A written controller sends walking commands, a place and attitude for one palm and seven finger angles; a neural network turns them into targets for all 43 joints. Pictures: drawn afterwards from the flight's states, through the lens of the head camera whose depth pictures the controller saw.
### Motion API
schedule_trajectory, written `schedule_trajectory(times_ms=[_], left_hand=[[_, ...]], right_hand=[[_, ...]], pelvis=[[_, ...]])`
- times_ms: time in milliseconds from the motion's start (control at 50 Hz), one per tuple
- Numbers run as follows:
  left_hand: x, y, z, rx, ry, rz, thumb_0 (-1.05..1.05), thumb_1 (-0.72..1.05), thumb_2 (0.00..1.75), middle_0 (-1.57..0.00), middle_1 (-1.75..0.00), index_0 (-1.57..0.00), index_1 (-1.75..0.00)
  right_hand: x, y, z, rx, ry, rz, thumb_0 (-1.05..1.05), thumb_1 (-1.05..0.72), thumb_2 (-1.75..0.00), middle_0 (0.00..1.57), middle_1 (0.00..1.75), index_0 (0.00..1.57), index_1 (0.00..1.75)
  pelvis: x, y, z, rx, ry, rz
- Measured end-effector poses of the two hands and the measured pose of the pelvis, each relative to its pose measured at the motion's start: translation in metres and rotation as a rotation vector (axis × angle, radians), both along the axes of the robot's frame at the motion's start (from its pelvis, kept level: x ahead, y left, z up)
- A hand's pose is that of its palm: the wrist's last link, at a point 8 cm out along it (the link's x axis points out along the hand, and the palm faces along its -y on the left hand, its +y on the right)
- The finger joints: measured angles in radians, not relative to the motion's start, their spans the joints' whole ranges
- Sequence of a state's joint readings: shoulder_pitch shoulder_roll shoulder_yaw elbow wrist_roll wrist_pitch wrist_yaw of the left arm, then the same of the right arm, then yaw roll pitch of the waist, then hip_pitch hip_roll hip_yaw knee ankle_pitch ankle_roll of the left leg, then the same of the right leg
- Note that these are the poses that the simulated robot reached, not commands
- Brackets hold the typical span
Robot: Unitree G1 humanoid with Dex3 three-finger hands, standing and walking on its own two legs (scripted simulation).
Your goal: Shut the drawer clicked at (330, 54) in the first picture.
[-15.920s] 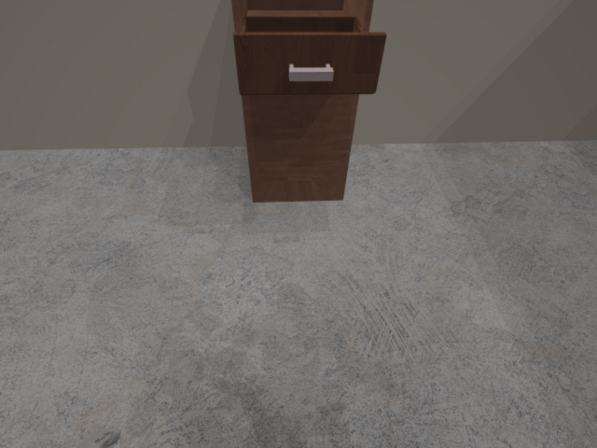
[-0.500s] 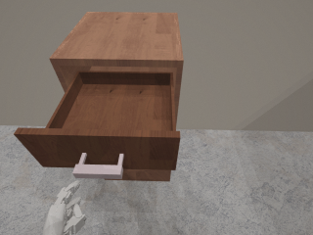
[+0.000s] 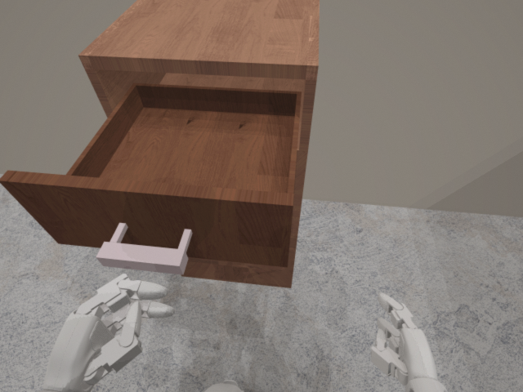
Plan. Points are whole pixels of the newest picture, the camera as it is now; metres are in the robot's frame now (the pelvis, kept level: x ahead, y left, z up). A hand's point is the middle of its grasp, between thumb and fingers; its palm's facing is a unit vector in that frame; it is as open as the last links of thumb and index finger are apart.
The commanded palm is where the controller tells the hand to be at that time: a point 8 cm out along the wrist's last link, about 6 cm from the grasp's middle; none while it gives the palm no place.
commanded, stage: raise the hand and make a fist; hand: left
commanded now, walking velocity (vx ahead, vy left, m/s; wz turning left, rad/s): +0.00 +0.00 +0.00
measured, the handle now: (148, 245) +0.30 +0.19 +0.09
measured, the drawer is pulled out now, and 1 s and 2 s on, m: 0.29 0.29 0.29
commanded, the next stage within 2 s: bring the fist close to the handle in 1.22 s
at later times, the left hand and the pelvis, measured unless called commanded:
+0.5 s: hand (99, 348) +0.15 +0.18 +0.14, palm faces -0.03 -1.00 -0.06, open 3.1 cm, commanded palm +0.09 +0.23 +0.15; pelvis +0.01 +0.03 +0.02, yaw -1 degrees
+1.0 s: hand (79, 351) +0.13 +0.17 +0.18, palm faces -0.03 -1.00 -0.09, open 3.3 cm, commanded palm +0.07 +0.22 +0.19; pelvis +0.00 +0.03 +0.03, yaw -1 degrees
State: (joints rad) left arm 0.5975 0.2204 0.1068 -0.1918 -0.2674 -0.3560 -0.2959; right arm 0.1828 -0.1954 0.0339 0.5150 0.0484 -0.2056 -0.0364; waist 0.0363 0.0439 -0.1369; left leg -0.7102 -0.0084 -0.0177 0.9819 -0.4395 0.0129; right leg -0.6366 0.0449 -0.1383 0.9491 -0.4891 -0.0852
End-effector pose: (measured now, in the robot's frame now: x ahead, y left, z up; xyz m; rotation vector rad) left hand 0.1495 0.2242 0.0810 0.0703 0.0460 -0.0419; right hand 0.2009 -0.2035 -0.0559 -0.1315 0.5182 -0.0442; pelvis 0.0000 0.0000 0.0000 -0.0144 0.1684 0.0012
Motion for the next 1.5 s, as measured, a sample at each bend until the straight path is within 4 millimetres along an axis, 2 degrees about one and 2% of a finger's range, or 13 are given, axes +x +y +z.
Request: schedule_trajectory(times_ms=[60, 160, 240, 300, 400, 560, 660, 760, 880, 1040, 1140, 1380, 1500], left_hand=[[0.006, -0.002, 0.001, 0.001, 0.079, -0.04, 0.02, 0.9, 0.9, -0.77, -0.92, -0.76, -0.91], [-0.002, 0.016, 0.018, 0.012, 0.083, 0.051, 0.02, 0.9, 0.9, -0.87, -1.02, -0.87, -1.02], [-0.016, 0.021, 0.034, 0.018, 0.039, 0.079, 0.02, 0.9, 0.9, -0.95, -1.11, -0.94, -1.11], [-0.022, 0.017, 0.036, 0.0, 0.027, 0.047, 0.02, 0.9, 0.9, -1.01, -1.18, -1.0, -1.17], [-0.023, 0.009, 0.04, -0.018, 0.013, -0.007, 0.02, 0.9, 0.9, -1.11, -1.28, -1.11, -1.28], [-0.024, 0.012, 0.074, 0.0, -0.099, 0.021, 0.02, 0.9, 0.9, -1.27, -1.46, -1.27, -1.45], [-0.029, 0.007, 0.084, -0.004, -0.09, 0.0, 0.02, 0.9, 0.9, -1.34, -1.54, -1.34, -1.53], [-0.035, 0.002, 0.097, 0.01, -0.086, -0.022, 0.02, 0.9, 0.9, -1.38, -1.58, -1.38, -1.57], [-0.038, 0.004, 0.115, 0.04, -0.125, -0.006, 0.02, 0.9, 0.9, -1.4, -1.59, -1.39, -1.59], [-0.035, 0.002, 0.102, 0.024, -0.048, 0.001, 0.02, 0.9, 0.9, -1.4, -1.6, -1.4, -1.59], [-0.038, 0.001, 0.107, 0.048, -0.065, 0.004, 0.02, 0.9, 0.9, -1.4, -1.6, -1.4, -1.6], [-0.032, -0.004, 0.105, 0.051, -0.064, 0.014, 0.02, 0.9, 0.9, -1.4, -1.6, -1.4, -1.6], [-0.025, 0.001, 0.089, 0.036, -0.019, 0.044, 0.02, 0.9, 0.9, -1.4, -1.6, -1.4, -1.6]], right_hand=[[-0.013, -0.004, -0.005, 0.016, 0.063, -0.051, 0.01, -0.9, -0.9, 0.2, 0.3, 0.2, 0.3], [-0.028, -0.019, -0.004, -0.006, 0.117, -0.128, 0.01, -0.9, -0.9, 0.21, 0.3, 0.2, 0.3], [-0.029, -0.029, 0.002, -0.045, 0.098, -0.131, 0.02, -0.9, -0.9, 0.2, 0.3, 0.2, 0.3], [-0.023, -0.029, 0.009, -0.066, 0.057, -0.119, 0.02, -0.9, -0.9, 0.2, 0.3, 0.2, 0.3], [-0.009, -0.017, 0.025, -0.065, -0.035, -0.098, 0.02, -0.9, -0.9, 0.2, 0.3, 0.2, 0.3], [0.009, 0.023, 0.047, 0.007, -0.159, -0.03, 0.01, -0.9, -0.9, 0.2, 0.3, 0.2, 0.3], [0.013, 0.042, 0.054, 0.041, -0.188, 0.014, 0.01, -0.9, -0.9, 0.2, 0.3, 0.2, 0.3], [0.01, 0.05, 0.058, 0.052, -0.197, 0.04, 0.01, -0.9, -0.9, 0.2, 0.3, 0.2, 0.3], [0.002, 0.047, 0.058, 0.05, -0.183, 0.038, 0.01, -0.9, -0.9, 0.2, 0.3, 0.2, 0.3], [-0.009, 0.027, 0.056, 0.025, -0.161, 0.005, 0.02, -0.9, -0.9, 0.2, 0.3, 0.2, 0.3], [-0.012, 0.014, 0.056, 0.011, -0.167, -0.012, 0.02, -0.9, -0.9, 0.2, 0.3, 0.2, 0.3], [-0.005, 0.0, 0.053, 0.014, -0.18, -0.024, 0.02, -0.9, -0.9, 0.2, 0.3, 0.2, 0.3], [0.001, -0.006, 0.05, 0.007, -0.16, -0.028, 0.02, -0.9, -0.9, 0.2, 0.3, 0.2, 0.3]], pelvis=[[0.008, 0.0, 0.007, 0.009, -0.006, -0.013], [0.018, 0.002, 0.015, 0.013, -0.021, -0.027], [0.019, 0.008, 0.017, 0.006, -0.026, -0.021], [0.016, 0.014, 0.017, 0.0, -0.027, -0.017], [0.012, 0.022, 0.018, -0.005, -0.039, -0.018], [0.011, 0.033, 0.021, -0.013, -0.085, -0.018], [0.01, 0.038, 0.024, -0.016, -0.115, -0.017], [0.008, 0.04, 0.027, -0.015, -0.138, -0.017], [0.005, 0.038, 0.03, -0.013, -0.155, -0.019], [0.004, 0.031, 0.033, -0.008, -0.16, -0.02], [0.005, 0.025, 0.034, -0.008, -0.162, -0.019], [0.009, 0.012, 0.036, -0.007, -0.162, -0.014], [0.013, 0.007, 0.036, -0.003, -0.148, -0.014]])
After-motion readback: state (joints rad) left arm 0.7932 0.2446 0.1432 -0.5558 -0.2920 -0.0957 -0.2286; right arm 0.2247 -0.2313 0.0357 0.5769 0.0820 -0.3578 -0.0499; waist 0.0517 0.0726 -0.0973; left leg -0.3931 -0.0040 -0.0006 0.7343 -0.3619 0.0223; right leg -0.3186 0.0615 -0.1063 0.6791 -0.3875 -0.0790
